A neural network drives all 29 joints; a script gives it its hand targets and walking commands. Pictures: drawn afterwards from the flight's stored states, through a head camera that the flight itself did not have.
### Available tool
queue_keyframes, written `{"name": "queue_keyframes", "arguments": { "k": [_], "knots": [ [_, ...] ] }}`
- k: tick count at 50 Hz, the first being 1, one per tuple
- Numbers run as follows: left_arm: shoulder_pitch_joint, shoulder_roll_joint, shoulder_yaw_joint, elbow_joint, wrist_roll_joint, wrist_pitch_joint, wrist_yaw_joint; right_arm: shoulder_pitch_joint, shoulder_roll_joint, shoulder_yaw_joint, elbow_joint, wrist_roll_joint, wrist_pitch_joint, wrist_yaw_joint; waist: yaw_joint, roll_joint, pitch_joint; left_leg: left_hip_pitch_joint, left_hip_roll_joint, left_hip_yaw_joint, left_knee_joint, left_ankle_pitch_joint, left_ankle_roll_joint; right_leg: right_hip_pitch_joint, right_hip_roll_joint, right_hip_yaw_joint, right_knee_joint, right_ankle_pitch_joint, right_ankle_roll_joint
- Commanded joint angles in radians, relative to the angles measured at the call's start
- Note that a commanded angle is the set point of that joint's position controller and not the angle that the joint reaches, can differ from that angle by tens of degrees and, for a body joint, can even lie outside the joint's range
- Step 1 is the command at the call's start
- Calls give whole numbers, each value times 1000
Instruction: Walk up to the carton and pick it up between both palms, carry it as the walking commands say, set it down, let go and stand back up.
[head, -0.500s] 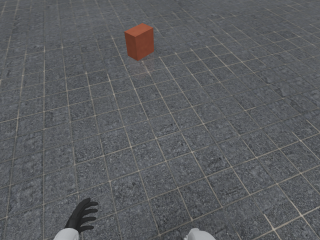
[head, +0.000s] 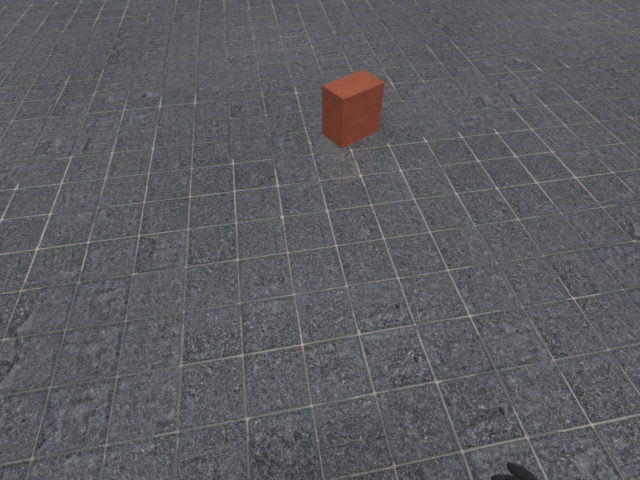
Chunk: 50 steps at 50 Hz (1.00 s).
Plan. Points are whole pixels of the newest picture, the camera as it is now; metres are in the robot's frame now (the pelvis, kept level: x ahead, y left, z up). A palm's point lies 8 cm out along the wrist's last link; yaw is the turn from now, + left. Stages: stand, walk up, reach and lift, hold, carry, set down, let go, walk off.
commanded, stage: walk up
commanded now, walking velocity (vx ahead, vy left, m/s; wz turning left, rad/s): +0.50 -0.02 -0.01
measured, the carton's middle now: (351, 109) +1.86 -0.06 -0.63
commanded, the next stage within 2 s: none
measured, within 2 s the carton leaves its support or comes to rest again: neither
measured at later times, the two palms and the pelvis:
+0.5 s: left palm (227, 349) +0.34 +0.19 -0.12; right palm (578, 473) +0.18 -0.31 -0.12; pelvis +0.19 -0.06 +0.00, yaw -1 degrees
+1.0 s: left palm (217, 341) +0.35 +0.21 -0.11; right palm (500, 255) +0.54 -0.30 -0.12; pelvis +0.42 -0.06 +0.00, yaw -1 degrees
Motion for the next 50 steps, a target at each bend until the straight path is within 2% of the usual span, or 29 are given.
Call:
{"name": "queue_keyframes", "arguments": {
  "k": [1, 2, 5, 7, 8, 9, 10, 13, 16, 18, 20, 22, 23, 24, 25, 26, 28, 29, 30, 31, 34, 35, 36, 38, 41, 44, 48, 49, 50],
  "knots": [
    [-76, 88, 19, -77, 2, 2, 8, 322, -245, -72, 65, -39, -54, -57, -151, 188, -134, 640, 380, -534, -310, 228, 174, -606, -5, 123, 760, -55, -24],
    [-139, 59, 6, -80, 7, -2, 1, 279, -192, -66, 48, -40, -60, -57, -152, 180, -112, 583, 296, -443, -302, 252, 153, -595, -34, 119, 694, 29, -29],
    [-171, 23, -2, -63, 20, 18, -18, 228, -101, -42, 53, -39, -63, -47, -109, 163, -83, 403, 219, -263, -327, 209, 140, -492, -62, 51, 586, 56, 6],
    [-132, 20, 19, -25, 22, 40, -24, 333, -131, -53, 67, -20, -65, -55, -95, 95, -19, 352, 278, -320, -324, 345, 78, -504, -53, 58, 626, 149, 7],
    [-137, 32, 12, -16, 22, 53, -22, 321, -149, -55, 82, -19, -64, -59, -84, 99, -9, 369, 282, -268, -315, 494, 85, -532, -56, 49, 639, 163, 22],
    [-172, 17, 6, -25, 21, 58, -36, 320, -152, -60, 90, -20, -65, -61, -90, 181, -18, 406, 271, -247, -314, 499, 71, -573, -46, 38, 630, 190, 18],
    [-246, 33, 11, -28, 27, 68, -43, 318, -148, -60, 83, -24, -65, -61, -111, 133, -51, 441, 258, -242, -319, 452, 79, -597, -52, 32, 642, 228, 20],
    [-344, 37, -2, -63, 19, 70, -56, 309, -159, -69, 52, -26, -54, -57, -128, 233, -7, 388, 255, -216, -388, 159, 129, -615, -61, 20, 537, 257, 42],
    [-437, 21, -3, -107, 7, 51, -68, 305, -142, -63, 60, -32, -48, -64, -135, 233, 48, 347, 260, -193, -409, 79, 139, -565, -49, -3, 335, 255, 48],
    [-461, 13, -5, -117, 8, 43, -69, 265, -128, -62, 37, -34, -43, -63, -131, 255, 51, 297, 226, -115, -415, -68, 143, -441, -34, -25, 195, 242, 42],
    [-371, 38, -17, -82, 15, 24, -59, 172, -186, -77, 36, -23, -38, -60, -72, 343, -13, 324, 181, -38, -315, 63, 120, -275, -17, -71, 47, 250, 18],
    [-76, 129, 23, 20, 28, 3, -25, 204, -152, -60, 35, -25, -35, -56, 46, -13, -226, 237, 96, 40, 123, 111, 75, 63, -9, -46, 2, 248, -24],
    [66, 217, 66, 54, 30, -10, -14, 215, -86, -40, -16, -21, -39, -54, 90, -273, -336, -8, 9, 49, 402, -167, 40, 257, -240, 298, -51, 176, -100],
    [138, 307, 71, 66, 15, 2, -1, 188, -80, -39, -61, -18, -32, -44, 92, -419, -284, -182, -42, -42, 587, -403, 39, 259, -408, 669, -226, 10, -159],
    [86, 288, 62, 50, 15, 4, 7, 127, -93, -38, -74, -25, -34, -41, 63, -297, -276, -257, -19, -91, 662, -362, 54, 305, -418, 703, -246, 8, -201],
    [16, 250, 42, 40, 21, -4, 10, 119, -87, -53, -39, -46, -24, -34, 19, -129, -76, -349, -5, -104, 712, -236, 33, 164, -397, 700, -290, 13, -155],
    [-28, 173, 37, 15, 26, -19, 10, 137, -55, -56, -1, -40, -16, -31, -11, 9, -77, -290, 33, -112, 600, -127, 46, 143, -328, 506, -178, 391, -101],
    [-61, 164, 29, 0, 7, -19, 13, 139, -55, -55, -19, -34, -5, -24, -27, -125, -1, -227, 42, -110, 621, -105, 43, 35, -280, 388, -178, 504, -72],
    [-95, 135, 26, -11, 7, -22, 11, 116, -60, -53, -23, -37, 3, -23, -46, -90, 33, -221, 50, -109, 620, -80, 44, 11, -256, 315, -180, 541, -73],
    [-77, 133, 25, -15, -1, -25, 11, 105, -58, -50, -19, -32, 9, -11, -35, -170, 27, -183, 37, -69, 599, -52, 36, -24, -237, 291, -209, 510, -71],
    [-7, 137, 26, -20, 3, -23, 14, -21, -59, -48, -49, -34, 40, -8, -2, -107, 49, -178, 40, -54, 562, 0, 7, -52, -267, 344, -285, 352, -112],
    [4, 153, 18, -16, -3, -29, 20, 19, -64, -45, -22, -31, 44, -5, -9, -146, 88, -224, 27, -59, 569, 43, 16, -35, -254, 318, -274, 454, -60],
    [62, 140, 21, -12, -4, -32, 20, -45, -72, -47, -40, -31, 42, -7, 16, -89, 114, -237, 53, -54, 538, 39, 11, -33, -277, 352, -321, 293, -102],
    [35, 132, 12, -30, -2, -30, 14, -42, -75, -45, -39, -36, 45, 10, -2, -145, 186, -270, 32, -25, 473, 122, -14, -91, -242, 272, -357, 301, -62],
    [119, 135, 16, -11, 6, -19, 18, -154, -54, -34, -78, -31, 52, 14, 28, -121, 266, -287, 27, -11, 393, 119, -40, -78, -251, 274, -394, 272, -65],
    [159, 137, 13, 6, 0, -14, 27, -268, -51, -20, -100, -21, 24, 16, 66, -166, 284, -322, -9, 48, 188, 66, -46, 91, -201, 183, -312, 542, -73],
    [101, 180, 25, 6, -1, -4, 34, -155, -40, -14, -77, -26, -9, -3, -11, -181, 76, -13, -84, 121, -95, -70, 15, 137, -225, 88, -66, 1038, -95],
    [64, 198, 51, -6, -10, -2, 38, 45, -66, -19, -15, -36, -11, -15, -99, -123, -82, 192, -99, 86, -187, -9, 39, 137, -202, 70, 148, 1051, -88],
    [54, 176, 55, -12, -17, -6, 35, 284, -143, -47, 47, -39, -40, -32, -190, -25, -250, 565, -6, -28, -177, 93, 87, -119, -156, 77, 439, 845, -55]
  ]
}}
